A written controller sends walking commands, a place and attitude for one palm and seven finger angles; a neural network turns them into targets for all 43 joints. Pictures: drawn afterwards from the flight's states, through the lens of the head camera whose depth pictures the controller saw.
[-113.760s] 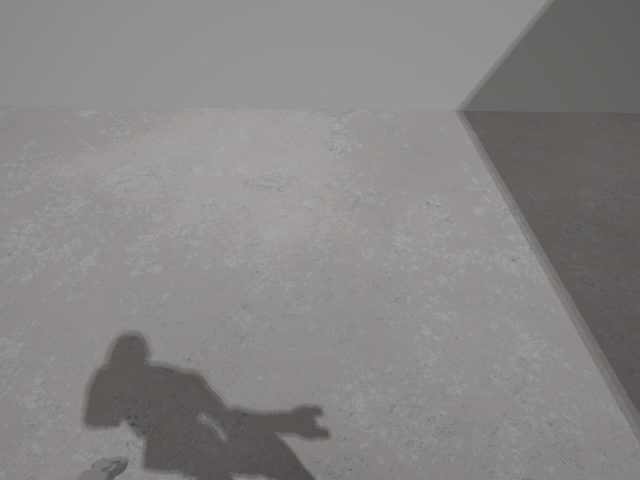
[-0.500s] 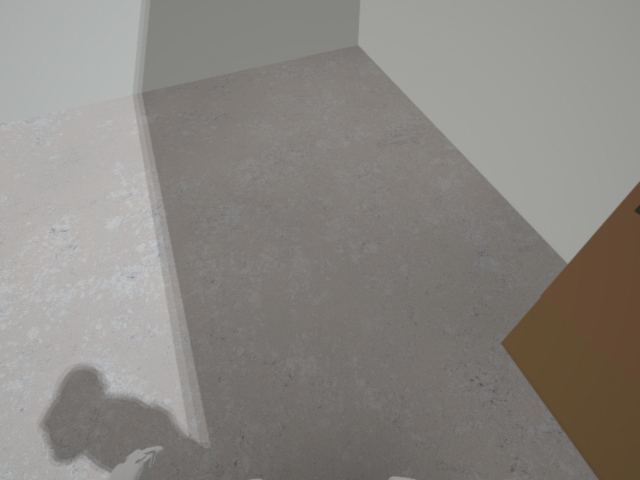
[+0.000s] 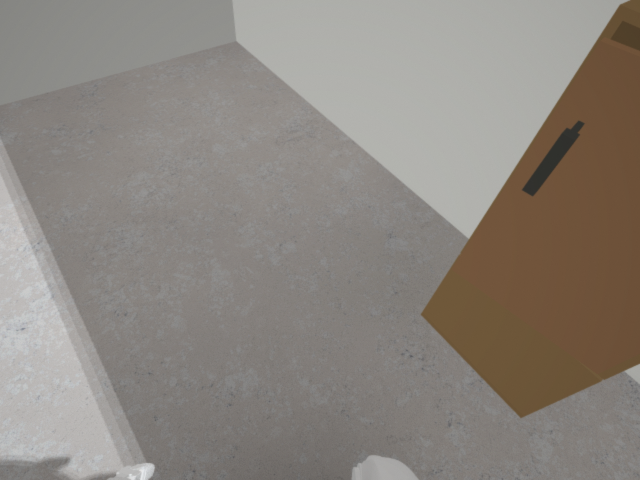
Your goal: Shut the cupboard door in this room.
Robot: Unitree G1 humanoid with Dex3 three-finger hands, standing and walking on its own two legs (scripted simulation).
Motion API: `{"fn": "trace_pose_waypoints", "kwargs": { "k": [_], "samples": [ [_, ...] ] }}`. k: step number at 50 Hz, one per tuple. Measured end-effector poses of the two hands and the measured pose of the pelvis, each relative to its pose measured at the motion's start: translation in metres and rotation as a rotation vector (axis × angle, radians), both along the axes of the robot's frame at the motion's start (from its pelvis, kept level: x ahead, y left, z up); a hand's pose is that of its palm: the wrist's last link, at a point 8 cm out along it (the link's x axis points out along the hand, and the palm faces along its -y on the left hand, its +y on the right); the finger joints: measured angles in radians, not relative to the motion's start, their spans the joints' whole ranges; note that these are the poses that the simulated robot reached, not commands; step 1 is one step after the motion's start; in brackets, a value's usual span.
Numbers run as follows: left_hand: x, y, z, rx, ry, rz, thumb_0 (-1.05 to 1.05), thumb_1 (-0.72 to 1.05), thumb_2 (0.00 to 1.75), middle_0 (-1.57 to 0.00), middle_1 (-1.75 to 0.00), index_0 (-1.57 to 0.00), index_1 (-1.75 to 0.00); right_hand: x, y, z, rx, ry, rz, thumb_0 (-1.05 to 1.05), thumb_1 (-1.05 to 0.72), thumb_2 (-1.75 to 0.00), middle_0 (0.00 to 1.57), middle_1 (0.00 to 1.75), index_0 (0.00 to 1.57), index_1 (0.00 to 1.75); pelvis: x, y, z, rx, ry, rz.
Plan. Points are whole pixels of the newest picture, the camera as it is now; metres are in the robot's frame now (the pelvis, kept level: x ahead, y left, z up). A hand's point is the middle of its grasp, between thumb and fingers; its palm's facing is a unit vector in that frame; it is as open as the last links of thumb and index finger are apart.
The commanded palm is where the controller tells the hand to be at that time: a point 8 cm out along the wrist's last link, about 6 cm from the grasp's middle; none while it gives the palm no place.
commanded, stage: turn to face it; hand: left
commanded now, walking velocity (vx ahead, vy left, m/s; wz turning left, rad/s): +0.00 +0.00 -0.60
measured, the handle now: (553, 158) +0.60 -0.34 +0.07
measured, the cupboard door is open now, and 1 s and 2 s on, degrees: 9 9 9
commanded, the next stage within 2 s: take the last steps up to it in 1.16 s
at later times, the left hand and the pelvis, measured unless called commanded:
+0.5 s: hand (212, 467) +0.15 +0.15 -0.16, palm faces -0.26 -0.93 -0.25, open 7.4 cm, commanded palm none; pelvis +0.01 -0.02 +0.00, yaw -17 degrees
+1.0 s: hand (262, 423) +0.21 +0.09 -0.15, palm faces -0.53 -0.80 -0.29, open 7.4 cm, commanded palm none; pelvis +0.02 -0.03 -0.01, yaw -34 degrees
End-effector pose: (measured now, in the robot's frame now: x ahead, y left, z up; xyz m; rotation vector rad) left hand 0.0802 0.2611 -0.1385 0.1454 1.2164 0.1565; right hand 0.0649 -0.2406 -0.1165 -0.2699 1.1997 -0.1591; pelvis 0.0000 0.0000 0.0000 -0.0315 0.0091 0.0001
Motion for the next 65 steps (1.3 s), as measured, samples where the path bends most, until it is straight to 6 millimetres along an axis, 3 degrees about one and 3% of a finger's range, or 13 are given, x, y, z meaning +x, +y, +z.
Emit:
{"fn": "trace_pose_waypoints", "kwargs": {
  "k": [5, 12, 21, 26, 30, 38, 45, 49, 57, 65],
  "samples": [
    [0.028, -0.009, 0.009, 0.028, -0.007, -0.089, 0.01, 0.91, 0.89, -0.20, -0.30, -0.19, -0.30, -0.026, -0.011, -0.009, 0.022, 0.026, -0.093, 0.00, -0.90, -0.90, 0.20, 0.30, 0.20, 0.30, 0.002, -0.006, -0.001, -0.003, -0.004, -0.073],
    [0.067, -0.045, 0.014, 0.091, -0.076, -0.219, 0.00, 0.91, 0.89, -0.20, -0.30, -0.19, -0.30, -0.059, -0.048, -0.044, 0.059, 0.064, -0.234, 0.00, -0.90, -0.90, 0.20, 0.30, 0.20, 0.30, 0.005, -0.026, -0.018, 0.015, -0.016, -0.162],
    [0.070, -0.065, 0.020, 0.079, -0.026, -0.291, 0.00, 0.91, 0.89, -0.20, -0.30, -0.20, -0.30, -0.045, -0.059, -0.020, 0.046, -0.023, -0.300, 0.00, -0.90, -0.90, 0.20, 0.30, 0.20, 0.30, 0.009, -0.027, -0.002, 0.055, -0.007, -0.255],
    [0.079, -0.060, 0.009, 0.048, -0.010, -0.325, 0.00, 0.90, 0.89, -0.20, -0.30, -0.20, -0.30, -0.036, -0.049, -0.011, 0.022, -0.078, -0.336, 0.00, -0.90, -0.90, 0.20, 0.30, 0.20, 0.30, 0.015, -0.015, -0.004, 0.047, -0.003, -0.314],
    [0.095, -0.050, -0.008, 0.025, 0.003, -0.353, 0.00, 0.90, 0.89, -0.20, -0.30, -0.20, -0.30, -0.040, -0.035, -0.009, -0.015, -0.107, -0.363, 0.00, -0.90, -0.90, 0.20, 0.30, 0.20, 0.30, 0.021, -0.002, -0.014, 0.029, 0.005, -0.362],
    [0.129, -0.059, 0.004, 0.027, 0.008, -0.463, 0.01, 0.91, 0.89, -0.20, -0.30, -0.19, -0.30, -0.086, -0.014, -0.003, -0.003, -0.022, -0.454, 0.00, -0.90, -0.90, 0.20, 0.30, 0.20, 0.30, 0.023, -0.003, -0.001, 0.006, 0.000, -0.469],
    [0.153, -0.103, 0.009, 0.070, -0.046, -0.595, 0.00, 0.91, 0.89, -0.20, -0.30, -0.19, -0.30, -0.139, -0.021, -0.034, 0.060, 0.024, -0.594, 0.00, -0.90, -0.90, 0.20, 0.30, 0.20, 0.30, 0.018, -0.024, -0.015, 0.028, -0.007, -0.554],
    [0.151, -0.125, 0.017, 0.089, -0.064, -0.634, 0.00, 0.91, 0.89, -0.20, -0.30, -0.19, -0.30, -0.159, -0.029, -0.044, 0.080, 0.071, -0.659, 0.00, -0.90, -0.90, 0.20, 0.30, 0.20, 0.30, 0.015, -0.028, -0.014, 0.026, -0.010, -0.580],
    [0.140, -0.142, 0.017, 0.060, -0.019, -0.657, 0.00, 0.91, 0.89, -0.20, -0.30, -0.20, -0.30, -0.152, -0.030, -0.025, 0.080, 0.034, -0.700, 0.00, -0.90, -0.90, 0.20, 0.30, 0.19, 0.30, 0.021, -0.035, -0.001, 0.041, -0.009, -0.621],
    [0.150, -0.135, -0.012, -0.002, 0.031, -0.656, 0.00, 0.90, 0.89, -0.20, -0.30, -0.20, -0.30, -0.126, -0.017, -0.018, 0.025, -0.014, -0.715, 0.00, -0.90, -0.90, 0.20, 0.30, 0.20, 0.30, 0.043, -0.024, -0.010, 0.011, 0.001, -0.662]
  ]
}}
